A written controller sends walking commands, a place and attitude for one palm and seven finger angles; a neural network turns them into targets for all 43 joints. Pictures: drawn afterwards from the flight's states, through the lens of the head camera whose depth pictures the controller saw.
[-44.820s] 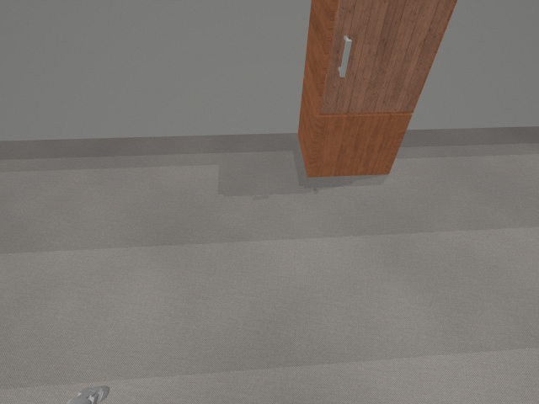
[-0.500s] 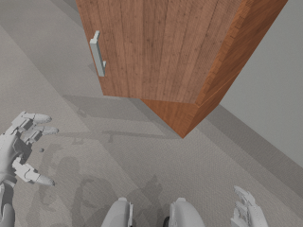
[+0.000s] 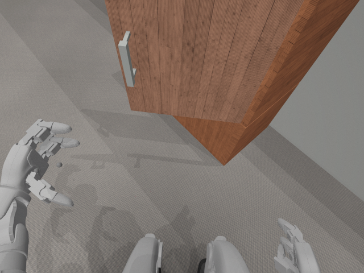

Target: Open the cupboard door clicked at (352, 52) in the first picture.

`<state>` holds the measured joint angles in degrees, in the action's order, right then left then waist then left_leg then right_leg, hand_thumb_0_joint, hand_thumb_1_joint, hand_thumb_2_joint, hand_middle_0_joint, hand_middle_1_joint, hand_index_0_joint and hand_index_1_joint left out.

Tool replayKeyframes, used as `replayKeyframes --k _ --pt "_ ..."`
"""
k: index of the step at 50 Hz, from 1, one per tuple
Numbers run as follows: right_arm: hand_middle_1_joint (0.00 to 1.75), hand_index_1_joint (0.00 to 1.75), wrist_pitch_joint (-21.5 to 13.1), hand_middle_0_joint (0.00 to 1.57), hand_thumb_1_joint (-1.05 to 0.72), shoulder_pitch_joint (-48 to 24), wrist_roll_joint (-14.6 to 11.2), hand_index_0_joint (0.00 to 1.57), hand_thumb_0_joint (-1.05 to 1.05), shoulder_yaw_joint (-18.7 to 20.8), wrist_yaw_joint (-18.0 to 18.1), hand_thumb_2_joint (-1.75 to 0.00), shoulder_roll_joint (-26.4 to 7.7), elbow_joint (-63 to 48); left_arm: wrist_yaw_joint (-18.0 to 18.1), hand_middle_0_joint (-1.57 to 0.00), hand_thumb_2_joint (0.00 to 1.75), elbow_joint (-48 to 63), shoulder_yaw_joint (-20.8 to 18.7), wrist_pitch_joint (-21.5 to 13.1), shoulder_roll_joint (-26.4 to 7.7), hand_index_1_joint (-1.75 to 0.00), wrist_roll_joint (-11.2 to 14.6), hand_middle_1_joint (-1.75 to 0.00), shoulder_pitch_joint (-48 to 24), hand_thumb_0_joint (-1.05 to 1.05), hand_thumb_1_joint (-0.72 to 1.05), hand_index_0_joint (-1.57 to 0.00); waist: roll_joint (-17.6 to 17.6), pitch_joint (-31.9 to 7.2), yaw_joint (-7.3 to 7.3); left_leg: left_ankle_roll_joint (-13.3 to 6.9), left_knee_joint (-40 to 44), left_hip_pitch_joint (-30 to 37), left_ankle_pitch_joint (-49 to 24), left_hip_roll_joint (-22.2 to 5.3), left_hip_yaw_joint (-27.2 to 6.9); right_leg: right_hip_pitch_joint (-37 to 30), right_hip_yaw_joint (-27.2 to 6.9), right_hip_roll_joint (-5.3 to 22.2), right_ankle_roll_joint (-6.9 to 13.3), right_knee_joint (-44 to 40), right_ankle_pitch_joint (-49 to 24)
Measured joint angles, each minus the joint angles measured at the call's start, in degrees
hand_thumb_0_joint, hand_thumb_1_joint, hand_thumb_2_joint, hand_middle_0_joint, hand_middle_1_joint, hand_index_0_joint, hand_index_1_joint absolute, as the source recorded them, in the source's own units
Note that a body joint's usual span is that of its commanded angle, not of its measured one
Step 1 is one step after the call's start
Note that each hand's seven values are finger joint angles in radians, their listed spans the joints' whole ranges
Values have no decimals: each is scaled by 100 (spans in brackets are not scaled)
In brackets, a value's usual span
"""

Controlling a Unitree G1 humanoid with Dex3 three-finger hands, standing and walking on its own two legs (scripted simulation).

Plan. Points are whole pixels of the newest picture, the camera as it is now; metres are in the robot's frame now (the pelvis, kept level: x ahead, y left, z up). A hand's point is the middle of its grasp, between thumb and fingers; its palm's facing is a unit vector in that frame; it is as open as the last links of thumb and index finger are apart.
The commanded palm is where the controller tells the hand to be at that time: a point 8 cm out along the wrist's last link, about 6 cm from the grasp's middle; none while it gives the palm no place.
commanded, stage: move the hooked fingers beside the handle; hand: left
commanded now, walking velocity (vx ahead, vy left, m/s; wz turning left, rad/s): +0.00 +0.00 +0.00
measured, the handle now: (129, 60) +0.63 +0.19 +0.03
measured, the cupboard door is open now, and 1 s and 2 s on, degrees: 42 42 42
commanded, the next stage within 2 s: none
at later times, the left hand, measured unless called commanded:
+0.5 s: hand (74, 124) +0.41 +0.27 +0.04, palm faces -0.05 -1.00 -0.02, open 14.0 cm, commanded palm +0.40 +0.31 +0.04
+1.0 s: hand (89, 92) +0.49 +0.26 +0.04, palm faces -0.05 -1.00 -0.04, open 14.0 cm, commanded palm +0.49 +0.29 +0.04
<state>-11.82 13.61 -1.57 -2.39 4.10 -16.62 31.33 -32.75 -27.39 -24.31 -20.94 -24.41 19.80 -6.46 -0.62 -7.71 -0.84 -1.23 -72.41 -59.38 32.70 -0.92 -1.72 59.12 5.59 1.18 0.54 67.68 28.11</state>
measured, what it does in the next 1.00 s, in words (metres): stands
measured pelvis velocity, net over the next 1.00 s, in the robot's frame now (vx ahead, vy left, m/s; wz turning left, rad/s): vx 0.00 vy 0.00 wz -0.04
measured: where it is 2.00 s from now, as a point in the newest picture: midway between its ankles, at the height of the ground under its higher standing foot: outside the picture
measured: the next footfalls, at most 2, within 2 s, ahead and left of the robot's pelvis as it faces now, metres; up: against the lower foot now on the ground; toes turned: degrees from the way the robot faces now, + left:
none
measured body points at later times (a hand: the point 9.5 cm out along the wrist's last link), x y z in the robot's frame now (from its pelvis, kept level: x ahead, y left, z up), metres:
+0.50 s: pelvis +0.01 +0.00 +0.00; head +0.13 +0.03 +0.43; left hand +0.40 +0.32 +0.04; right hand +0.09 -0.27 -0.10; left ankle +0.02 +0.10 -0.63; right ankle +0.04 -0.12 -0.63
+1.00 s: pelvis +0.00 +0.00 -0.02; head +0.16 +0.03 +0.40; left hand +0.49 +0.31 +0.05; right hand +0.03 -0.27 -0.12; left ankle +0.02 +0.10 -0.63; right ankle +0.04 -0.12 -0.63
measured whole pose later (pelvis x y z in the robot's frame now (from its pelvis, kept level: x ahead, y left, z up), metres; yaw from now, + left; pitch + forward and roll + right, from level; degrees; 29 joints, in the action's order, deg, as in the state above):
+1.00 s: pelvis +0.00 +0.00 -0.02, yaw -2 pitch +27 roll -5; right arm -0.6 18.3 0.1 -3.8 1.9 -17.0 34.9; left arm -29.7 -65.1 -29.9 -22.8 -39.9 7.7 -48.5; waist -0.8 -6.6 -9.4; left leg -1.6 -75.9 -70.4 32.8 -2.3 -1.3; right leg 70.1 5.1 -0.2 0.3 69.8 26.9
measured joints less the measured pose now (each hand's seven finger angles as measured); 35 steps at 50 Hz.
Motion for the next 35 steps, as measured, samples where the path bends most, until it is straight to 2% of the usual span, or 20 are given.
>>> replayKeyframes --k 6,12,22,35 --pt "30 30 92 20 -91 -8 8 21 1 -13 2 -89 38 44 57 -30 30 -315 -24 117 -150 -120 -179 -120 -628 -2 -50 -30 36 34 -140 1 -11 -111 -15 -27 34 130 -35 -27 1 6 -37" --pt "30 30 259 20 -91 143 11 21 1 -26 -58 -89 36 66 164 -30 30 -905 -254 231 -388 -119 -277 -120 -1123 -1 -50 -30 40 8 -275 -8 52 -164 -28 -63 89 214 -89 -65 -8 -54 -76" --pt "30 30 493 20 -91 399 35 21 1 33 -142 -89 -24 265 89 -30 30 -1575 -360 4 -517 -119 -394 -120 -1643 -1 -50 -30 20 -25 -347 -31 96 -229 -16 -83 129 292 -130 -89 -33 -111 -90" --pt "30 30 764 20 -91 386 92 21 1 12 -191 -89 -12 343 194 -30 30 -2595 -424 -167 -820 -120 -770 -120 -2827 -2 -50 -30 28 24 -530 -35 -39 -508 -12 -105 109 549 -114 -110 -34 -26 -115"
